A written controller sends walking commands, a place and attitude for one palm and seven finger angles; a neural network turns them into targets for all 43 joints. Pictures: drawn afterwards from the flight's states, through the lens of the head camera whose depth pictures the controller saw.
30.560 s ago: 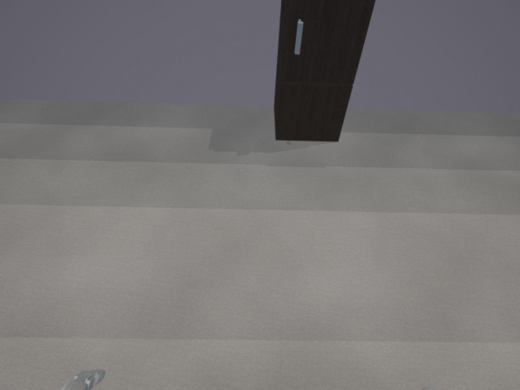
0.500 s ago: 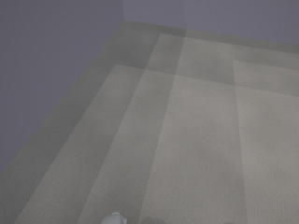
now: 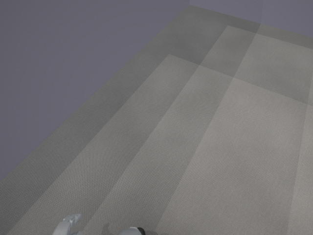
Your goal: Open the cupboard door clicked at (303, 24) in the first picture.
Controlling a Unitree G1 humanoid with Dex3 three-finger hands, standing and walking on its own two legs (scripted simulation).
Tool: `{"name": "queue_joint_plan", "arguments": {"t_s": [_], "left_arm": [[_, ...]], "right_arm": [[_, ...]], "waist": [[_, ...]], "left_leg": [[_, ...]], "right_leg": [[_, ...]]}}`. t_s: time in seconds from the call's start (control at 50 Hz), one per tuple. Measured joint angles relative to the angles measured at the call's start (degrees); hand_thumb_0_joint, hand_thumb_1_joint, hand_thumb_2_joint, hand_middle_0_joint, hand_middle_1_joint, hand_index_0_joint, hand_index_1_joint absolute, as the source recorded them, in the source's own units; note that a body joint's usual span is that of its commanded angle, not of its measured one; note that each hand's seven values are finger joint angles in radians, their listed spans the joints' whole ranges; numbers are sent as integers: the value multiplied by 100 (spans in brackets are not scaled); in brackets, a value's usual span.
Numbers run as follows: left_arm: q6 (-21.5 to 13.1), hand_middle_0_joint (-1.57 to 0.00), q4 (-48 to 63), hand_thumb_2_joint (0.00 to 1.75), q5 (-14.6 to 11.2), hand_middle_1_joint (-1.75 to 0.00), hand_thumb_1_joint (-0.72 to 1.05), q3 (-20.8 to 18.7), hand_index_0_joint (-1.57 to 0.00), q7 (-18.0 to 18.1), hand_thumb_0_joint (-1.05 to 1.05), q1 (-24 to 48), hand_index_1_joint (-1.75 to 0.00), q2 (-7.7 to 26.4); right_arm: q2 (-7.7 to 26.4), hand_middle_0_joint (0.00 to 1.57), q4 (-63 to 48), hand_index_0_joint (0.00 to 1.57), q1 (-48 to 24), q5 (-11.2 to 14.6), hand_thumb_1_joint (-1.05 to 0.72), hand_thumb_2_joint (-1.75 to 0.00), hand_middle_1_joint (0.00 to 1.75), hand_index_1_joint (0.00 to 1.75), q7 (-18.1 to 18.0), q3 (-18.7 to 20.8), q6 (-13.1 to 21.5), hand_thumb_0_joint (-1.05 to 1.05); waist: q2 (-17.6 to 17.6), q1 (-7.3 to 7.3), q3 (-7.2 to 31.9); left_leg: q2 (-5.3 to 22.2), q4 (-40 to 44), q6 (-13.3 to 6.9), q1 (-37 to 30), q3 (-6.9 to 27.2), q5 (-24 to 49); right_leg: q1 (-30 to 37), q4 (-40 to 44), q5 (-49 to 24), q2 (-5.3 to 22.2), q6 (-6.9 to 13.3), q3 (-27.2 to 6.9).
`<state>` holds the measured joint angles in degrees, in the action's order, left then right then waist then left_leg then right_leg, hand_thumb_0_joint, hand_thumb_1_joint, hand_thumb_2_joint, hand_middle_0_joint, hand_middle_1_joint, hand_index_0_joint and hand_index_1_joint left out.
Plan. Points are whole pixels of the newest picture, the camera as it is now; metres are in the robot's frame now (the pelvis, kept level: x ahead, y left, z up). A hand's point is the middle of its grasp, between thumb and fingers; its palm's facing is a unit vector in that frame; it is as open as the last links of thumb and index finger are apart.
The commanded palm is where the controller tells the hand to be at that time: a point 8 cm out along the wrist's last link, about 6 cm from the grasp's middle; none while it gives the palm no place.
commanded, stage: turn to face it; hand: left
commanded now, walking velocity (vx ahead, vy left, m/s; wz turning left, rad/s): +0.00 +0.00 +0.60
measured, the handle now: out of the picture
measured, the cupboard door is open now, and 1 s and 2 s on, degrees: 51 51 51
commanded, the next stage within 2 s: none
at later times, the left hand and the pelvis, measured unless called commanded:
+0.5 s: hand out of the picture +0.01 +0.20 -0.18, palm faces +0.36 -0.90 -0.25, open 7.4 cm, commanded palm none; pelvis +0.02 -0.03 -0.01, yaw +20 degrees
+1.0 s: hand out of the picture -0.01 +0.14 -0.17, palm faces +0.63 -0.75 -0.21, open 7.4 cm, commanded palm none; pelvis +0.06 -0.06 +0.00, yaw +39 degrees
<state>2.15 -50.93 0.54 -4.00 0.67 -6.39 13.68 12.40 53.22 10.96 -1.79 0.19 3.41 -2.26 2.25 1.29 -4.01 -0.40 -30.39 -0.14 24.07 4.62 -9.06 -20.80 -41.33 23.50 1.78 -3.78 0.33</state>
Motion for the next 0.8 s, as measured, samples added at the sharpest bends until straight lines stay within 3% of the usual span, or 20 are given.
{"name": "queue_joint_plan", "arguments": {"t_s": [0.04,0.08,0.12,0.16,0.2,0.3,0.36,0.38,0.42,0.5,0.58,0.68,0.74,0.8], "left_arm": [[-85,-20,119,90,24,-30,90,9,-20,2,0,-93,-30,55],[-107,-20,105,90,63,-30,90,45,-20,47,0,-136,-30,-48],[-87,-20,80,90,66,-30,90,103,-20,58,0,-249,-30,-153],[-91,-20,49,90,57,-30,90,135,-20,69,0,-376,-30,-205],[-112,-20,18,90,61,-30,90,151,-20,69,0,-469,-30,-219],[-178,-20,-14,90,79,-30,90,185,-20,23,0,-655,-30,-208],[-158,-20,-45,90,40,-30,90,169,-20,-11,0,-812,-30,-145],[-116,-20,-75,90,17,-30,90,156,-20,-22,0,-823,-30,-98],[46,-20,-142,90,8,-30,90,113,-20,8,0,-701,-30,36],[170,-20,-159,90,17,-30,90,31,-20,20,1,-429,-30,144],[126,-20,4,90,8,-30,90,10,-20,-27,1,-219,-30,140],[-29,-20,228,90,2,-30,90,31,-20,-48,1,-172,-30,120],[-140,-20,256,90,58,-30,90,82,-20,12,0,-214,-30,6],[-118,-20,237,90,61,-30,90,142,-20,54,0,-351,-30,-158]], "right_arm": [[13,20,-37,21,35,40,-90,-90,30,30,13,63,-83,0],[141,20,-4,21,-46,49,-90,-90,30,30,32,154,-163,0],[258,20,-11,20,-65,31,-90,-90,30,30,66,217,-207,0],[307,20,-15,20,-102,36,-91,-90,30,30,96,232,-226,0],[300,20,-42,20,-145,56,-91,-90,30,30,119,215,-228,0],[289,20,-127,20,-366,83,-91,-90,30,30,143,119,-184,1],[323,20,-255,20,-494,71,-91,-90,30,30,153,55,-97,0],[317,20,-299,20,-529,55,-91,-90,30,30,145,60,-31,0],[238,20,-345,20,-590,46,-91,-90,30,30,111,21,61,0],[150,20,-364,20,-514,18,-90,-90,30,30,11,-61,81,0],[121,20,-284,20,-405,-3,-90,-90,30,30,-5,-86,19,0],[116,20,-215,21,-238,26,-90,-90,30,30,26,-26,-103,0],[204,20,-155,21,-246,64,-90,-90,30,30,47,80,-192,0],[277,20,-105,20,-254,54,-90,-90,30,30,89,150,-250,1]], "waist": [[-128,-38,102],[-37,-52,34],[-3,-19,15],[-83,-1,-1],[-234,1,-44],[-487,-132,-200],[-507,-182,-213],[-517,-154,-200],[-627,-187,-286],[-526,-207,-299],[-308,-186,-276],[-117,-127,-127],[-27,-112,-135],[-27,-62,-140]], "left_leg": [[-148,-334,96,198,54,-335],[-168,-1415,163,526,-3,-1332],[-151,-2553,214,794,-217,-1582],[-52,-3153,302,856,-466,-1565],[46,-2998,367,696,-673,-1572],[118,-1479,347,-2,-971,-1521],[84,-429,191,-522,-1064,-621],[61,-426,66,-494,-1014,-607],[-10,-736,-123,-353,-917,-872],[3,-550,-84,-395,-610,-812],[21,-257,-12,-478,-279,-600],[-24,-445,189,-327,112,-660],[-115,-1849,184,155,59,-1772],[-86,-3209,249,491,-287,-1889]], "right_leg": [[384,974,-268,68,163,-19],[383,823,-443,91,266,116],[547,894,-450,192,287,303],[724,1053,-468,303,288,443],[865,1169,-473,424,292,582],[958,980,-254,643,241,945],[783,380,84,736,151,1147],[570,-123,228,759,65,1098],[70,-1308,780,634,-33,627],[-545,-2160,614,370,-103,234],[-570,-1499,354,249,-93,78],[147,394,-269,82,-18,109],[237,487,-393,153,290,263],[475,707,-457,303,329,469]]}}
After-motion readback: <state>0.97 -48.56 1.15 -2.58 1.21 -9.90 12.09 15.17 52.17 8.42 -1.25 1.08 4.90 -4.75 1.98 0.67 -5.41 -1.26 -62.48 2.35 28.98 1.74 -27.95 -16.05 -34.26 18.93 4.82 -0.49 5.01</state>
